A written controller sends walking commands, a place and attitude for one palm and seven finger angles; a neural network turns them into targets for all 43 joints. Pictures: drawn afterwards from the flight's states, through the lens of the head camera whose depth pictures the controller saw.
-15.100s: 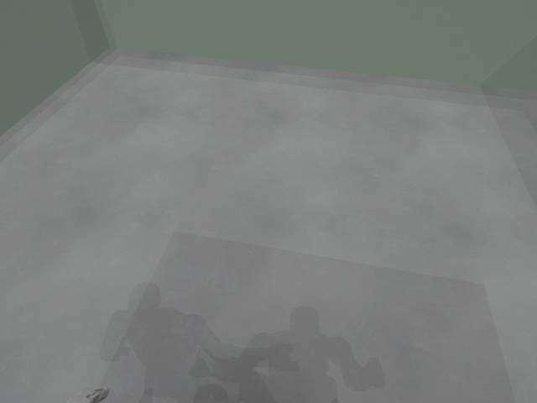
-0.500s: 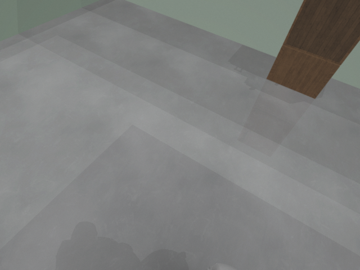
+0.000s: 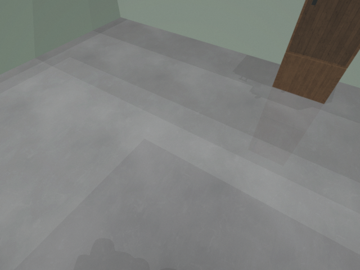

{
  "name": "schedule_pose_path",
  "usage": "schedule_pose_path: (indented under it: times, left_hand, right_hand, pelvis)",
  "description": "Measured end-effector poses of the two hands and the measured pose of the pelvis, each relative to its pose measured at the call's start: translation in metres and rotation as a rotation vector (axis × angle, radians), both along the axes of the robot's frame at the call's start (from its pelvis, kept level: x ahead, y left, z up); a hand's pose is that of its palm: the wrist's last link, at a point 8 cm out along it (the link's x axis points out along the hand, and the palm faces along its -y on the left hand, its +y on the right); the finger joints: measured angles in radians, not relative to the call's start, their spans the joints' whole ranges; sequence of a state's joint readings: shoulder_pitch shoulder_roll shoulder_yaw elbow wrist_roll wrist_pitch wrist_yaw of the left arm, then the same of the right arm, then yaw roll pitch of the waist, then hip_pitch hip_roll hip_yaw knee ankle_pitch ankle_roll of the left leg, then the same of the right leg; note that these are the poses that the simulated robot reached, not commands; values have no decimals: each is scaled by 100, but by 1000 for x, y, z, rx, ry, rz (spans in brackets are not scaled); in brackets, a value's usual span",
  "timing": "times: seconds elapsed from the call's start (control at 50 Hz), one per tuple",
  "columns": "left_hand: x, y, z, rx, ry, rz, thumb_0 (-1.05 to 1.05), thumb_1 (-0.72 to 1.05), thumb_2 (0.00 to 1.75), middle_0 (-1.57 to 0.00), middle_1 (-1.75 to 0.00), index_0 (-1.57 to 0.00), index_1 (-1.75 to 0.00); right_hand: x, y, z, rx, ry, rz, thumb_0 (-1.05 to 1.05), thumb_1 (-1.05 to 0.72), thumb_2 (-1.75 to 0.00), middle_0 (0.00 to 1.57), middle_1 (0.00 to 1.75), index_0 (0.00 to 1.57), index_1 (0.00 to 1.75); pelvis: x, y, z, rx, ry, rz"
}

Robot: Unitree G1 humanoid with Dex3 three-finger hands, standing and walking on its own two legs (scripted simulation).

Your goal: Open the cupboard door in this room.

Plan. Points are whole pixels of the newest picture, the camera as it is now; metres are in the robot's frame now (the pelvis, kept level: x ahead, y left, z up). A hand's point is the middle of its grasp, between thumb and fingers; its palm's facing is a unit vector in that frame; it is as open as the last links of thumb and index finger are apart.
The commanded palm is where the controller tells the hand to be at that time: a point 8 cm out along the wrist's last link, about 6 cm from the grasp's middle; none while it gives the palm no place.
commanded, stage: turn or walk to find it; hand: left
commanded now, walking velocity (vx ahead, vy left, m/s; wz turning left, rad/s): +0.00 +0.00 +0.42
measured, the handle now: out of the picture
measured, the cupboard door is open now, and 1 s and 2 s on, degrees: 0 0 0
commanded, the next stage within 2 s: stand and wait in 0.02 s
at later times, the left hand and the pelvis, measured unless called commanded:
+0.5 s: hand out of the picture -0.02 +0.18 -0.17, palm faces +0.04 -0.99 -0.17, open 7.3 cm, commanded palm none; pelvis -0.01 +0.02 +0.01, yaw +0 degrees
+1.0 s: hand out of the picture -0.01 +0.20 -0.17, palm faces +0.06 -0.98 -0.20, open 7.3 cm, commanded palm none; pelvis -0.01 +0.02 +0.00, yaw +1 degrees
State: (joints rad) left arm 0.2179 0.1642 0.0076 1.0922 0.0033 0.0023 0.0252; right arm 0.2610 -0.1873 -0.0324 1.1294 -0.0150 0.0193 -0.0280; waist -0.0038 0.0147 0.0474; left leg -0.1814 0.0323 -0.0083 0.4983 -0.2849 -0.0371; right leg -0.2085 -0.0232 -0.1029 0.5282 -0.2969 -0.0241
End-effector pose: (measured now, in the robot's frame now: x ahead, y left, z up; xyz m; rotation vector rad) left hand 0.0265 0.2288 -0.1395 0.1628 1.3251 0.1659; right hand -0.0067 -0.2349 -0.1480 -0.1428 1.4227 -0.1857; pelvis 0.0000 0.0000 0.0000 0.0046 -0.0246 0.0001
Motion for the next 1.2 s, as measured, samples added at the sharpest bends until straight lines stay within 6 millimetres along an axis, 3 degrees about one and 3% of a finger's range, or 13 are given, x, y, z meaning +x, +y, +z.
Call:
schedule_pose_path:
  times: [0.14,0.28,0.5,0.88,1.2]
  left_hand:
    - [-17,3,-4,-17,39,33,0,92,90,-20,-30,-20,-30]
    - [-33,4,-4,-29,68,38,0,91,90,-20,-29,-20,-30]
    - [-48,1,-4,-51,93,33,0,91,90,-20,-29,-20,-30]
    - [-44,15,-1,-22,71,38,0,91,90,-20,-29,-20,-30]
    - [-50,11,-4,-18,48,81,0,91,90,-20,-29,-20,-30]
  right_hand:
    - [-13,11,5,7,46,16,0,-92,-89,20,30,20,30]
    - [-1,28,6,30,-3,26,0,-91,-89,20,30,20,30]
    - [3,30,10,13,-37,25,1,-93,-89,20,30,20,30]
    - [-12,41,7,35,-7,20,0,-91,-89,20,30,20,30]
    - [0,29,3,28,-26,67,0,-92,-89,20,30,20,30]
  pelvis:
    - [-4,3,2,0,0,12]
    - [-6,8,4,-3,-1,8]
    - [-7,16,7,-3,-8,-4]
    - [-12,21,6,-1,-6,8]
    - [-20,15,1,-6,4,48]
